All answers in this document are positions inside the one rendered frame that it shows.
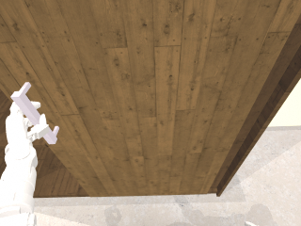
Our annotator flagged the robot left upper arm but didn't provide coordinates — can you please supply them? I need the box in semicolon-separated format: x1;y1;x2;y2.
0;212;38;226

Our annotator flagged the wardrobe door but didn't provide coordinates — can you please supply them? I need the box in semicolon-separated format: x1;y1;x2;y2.
0;0;301;198
210;13;301;188

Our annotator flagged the robot left hand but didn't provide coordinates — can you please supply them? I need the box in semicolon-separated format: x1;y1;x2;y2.
6;101;49;143

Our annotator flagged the left robot forearm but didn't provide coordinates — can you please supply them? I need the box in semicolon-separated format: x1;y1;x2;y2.
0;138;38;218

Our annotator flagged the handle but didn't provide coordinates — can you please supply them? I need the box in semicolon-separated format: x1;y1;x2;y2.
10;82;59;144

